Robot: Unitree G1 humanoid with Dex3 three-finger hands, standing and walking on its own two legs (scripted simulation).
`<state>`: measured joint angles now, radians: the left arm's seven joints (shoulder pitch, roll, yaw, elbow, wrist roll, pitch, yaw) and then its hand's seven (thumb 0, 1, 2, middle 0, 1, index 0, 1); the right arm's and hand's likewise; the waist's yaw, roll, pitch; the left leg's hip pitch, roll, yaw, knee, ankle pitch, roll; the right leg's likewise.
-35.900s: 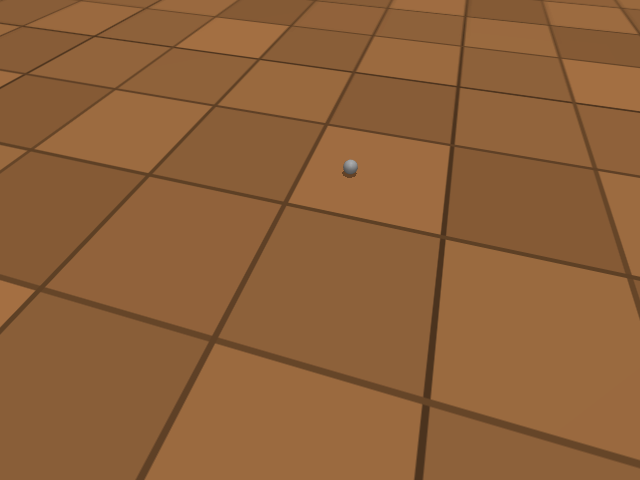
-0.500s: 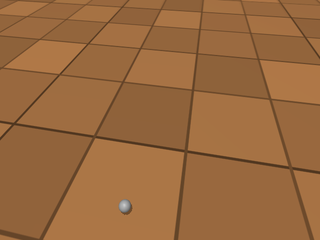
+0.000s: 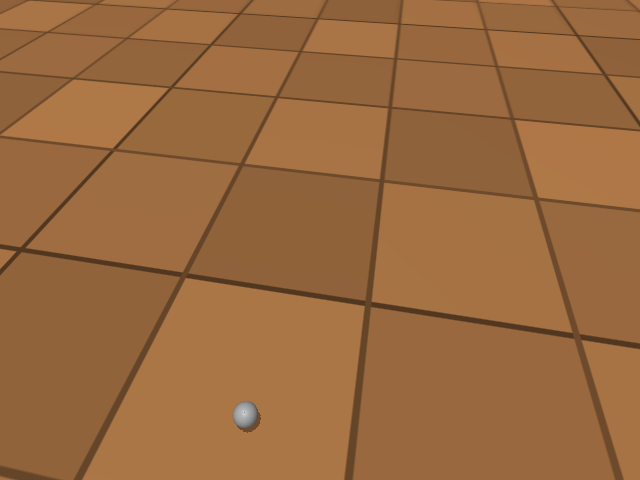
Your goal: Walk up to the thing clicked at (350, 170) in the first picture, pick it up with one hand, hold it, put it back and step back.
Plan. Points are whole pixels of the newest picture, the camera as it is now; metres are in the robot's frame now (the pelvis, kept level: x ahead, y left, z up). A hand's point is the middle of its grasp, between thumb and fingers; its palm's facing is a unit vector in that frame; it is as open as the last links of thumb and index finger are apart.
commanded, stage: stand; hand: left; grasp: from above
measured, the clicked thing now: (245, 414) +0.43 +0.24 -0.75
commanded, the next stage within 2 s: step back in 0.44 s
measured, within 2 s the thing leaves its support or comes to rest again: neither
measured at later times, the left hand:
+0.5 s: hand out of the picture +0.07 +0.25 -0.16, palm faces +0.01 -0.94 -0.34, open 7.4 cm
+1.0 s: hand out of the picture +0.05 +0.31 -0.18, palm faces -0.08 -0.93 -0.35, open 7.4 cm
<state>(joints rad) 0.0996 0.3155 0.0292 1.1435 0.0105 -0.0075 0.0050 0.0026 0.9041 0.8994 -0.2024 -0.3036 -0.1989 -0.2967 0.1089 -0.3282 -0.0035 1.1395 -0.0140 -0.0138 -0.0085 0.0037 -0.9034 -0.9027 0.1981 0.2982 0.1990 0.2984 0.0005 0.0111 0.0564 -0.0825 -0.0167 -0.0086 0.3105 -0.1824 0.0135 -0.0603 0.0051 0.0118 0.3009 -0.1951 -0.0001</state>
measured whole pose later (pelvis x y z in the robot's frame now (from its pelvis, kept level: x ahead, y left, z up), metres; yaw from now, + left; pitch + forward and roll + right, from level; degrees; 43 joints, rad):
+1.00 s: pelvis -0.09 +0.05 -0.02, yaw -2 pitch -1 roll -1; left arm 0.07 0.41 0.06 0.86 0.01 0.06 0.02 0.00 0.91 0.90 -0.20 -0.30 -0.20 -0.30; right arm 0.16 -0.34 -0.05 0.94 -0.03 0.02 -0.01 0.00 -0.90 -0.90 0.20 0.30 0.20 0.30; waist -0.02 -0.06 0.19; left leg -0.25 -0.02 0.00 0.57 -0.30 0.05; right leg -0.48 0.13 0.18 1.13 -0.50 -0.01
